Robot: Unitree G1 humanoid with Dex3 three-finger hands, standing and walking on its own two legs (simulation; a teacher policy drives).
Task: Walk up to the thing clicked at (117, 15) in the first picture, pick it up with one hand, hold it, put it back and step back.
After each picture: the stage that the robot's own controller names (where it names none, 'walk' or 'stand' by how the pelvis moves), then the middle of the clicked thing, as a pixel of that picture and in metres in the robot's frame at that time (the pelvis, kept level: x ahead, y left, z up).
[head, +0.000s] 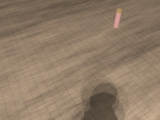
stand; (117, 18) +1.78 -0.49 -0.66
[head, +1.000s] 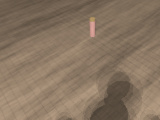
walk; (92, 27) +1.70 -0.04 -0.63
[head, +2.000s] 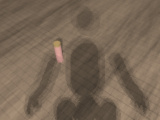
walk; (58, 52) +1.15 +0.28 -0.65
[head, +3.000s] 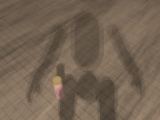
walk; (58, 88) +0.71 +0.23 -0.64
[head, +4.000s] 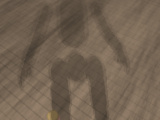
walk; out of the picture +0.41 +0.20 -0.62
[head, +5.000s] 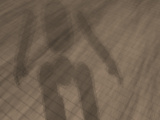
stand; out of the picture +0.36 +0.13 -0.63
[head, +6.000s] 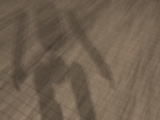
stand; out of the picture +0.32 +0.14 -0.66
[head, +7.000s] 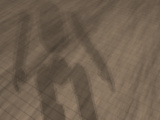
stand; out of the picture +0.32 +0.12 -0.66
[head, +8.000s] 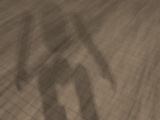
stand; out of the picture +0.32 +0.12 -0.66
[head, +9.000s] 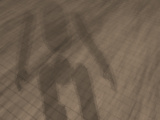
stand; out of the picture +0.32 +0.11 -0.66
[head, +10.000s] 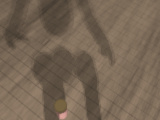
go down; (61, 110) +0.36 +0.10 -0.53
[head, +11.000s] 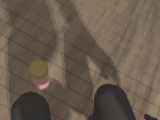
go down; (40, 76) +0.42 +0.13 -0.27
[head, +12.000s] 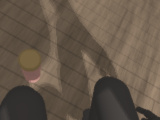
close in; (31, 68) +0.41 +0.14 -0.23
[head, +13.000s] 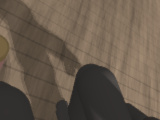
close; out of the picture +0.41 +0.17 -0.17
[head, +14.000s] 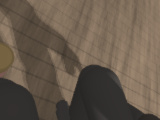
lift; out of the picture +0.38 +0.18 -0.16
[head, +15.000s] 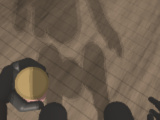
lift; (34, 90) +0.31 +0.16 -0.02
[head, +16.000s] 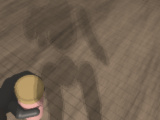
hold; (32, 102) +0.30 +0.17 +0.00
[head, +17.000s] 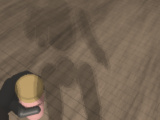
hold; (32, 101) +0.31 +0.17 +0.00
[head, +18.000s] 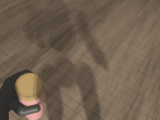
hold; (32, 100) +0.31 +0.17 +0.00
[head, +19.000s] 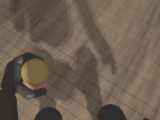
crouch; (36, 81) +0.37 +0.15 -0.07
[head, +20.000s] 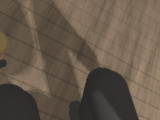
lower; out of the picture +0.43 +0.21 -0.18
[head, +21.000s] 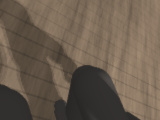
lower; out of the picture +0.43 +0.22 -0.17
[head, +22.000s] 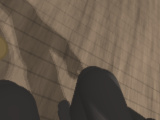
lower; out of the picture +0.41 +0.22 -0.17
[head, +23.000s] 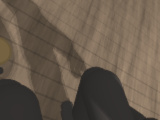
lower; out of the picture +0.40 +0.22 -0.17
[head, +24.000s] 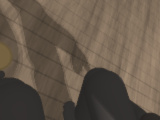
lower; out of the picture +0.38 +0.23 -0.16
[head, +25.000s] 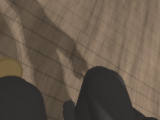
open; out of the picture +0.36 +0.21 -0.16
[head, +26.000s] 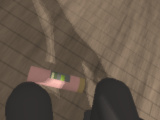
stand; (56, 79) +0.39 +0.05 -0.30
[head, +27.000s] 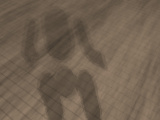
stand; out of the picture +0.30 +0.00 -0.67
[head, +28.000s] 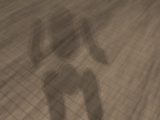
stand; out of the picture +0.29 +0.01 -0.69
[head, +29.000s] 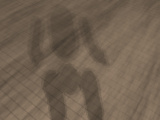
stand; out of the picture +0.28 +0.01 -0.69
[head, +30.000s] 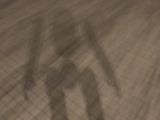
stand; out of the picture +0.27 +0.01 -0.74
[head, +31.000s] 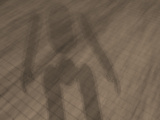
stand; out of the picture +0.23 +0.03 -0.75
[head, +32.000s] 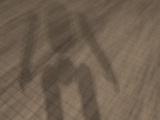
stand; out of the picture +0.22 +0.05 -0.75
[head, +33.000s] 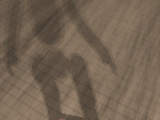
walk; out of the picture +0.34 +0.05 -0.71
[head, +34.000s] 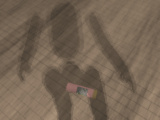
walk; (81, 90) +0.63 +0.04 -0.72
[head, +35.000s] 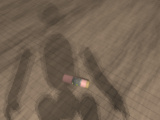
stand; (76, 81) +0.89 +0.03 -0.73
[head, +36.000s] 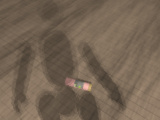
stand; (78, 84) +0.86 +0.02 -0.75
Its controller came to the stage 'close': yes
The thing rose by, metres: 0.63
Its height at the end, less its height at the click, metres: -0.09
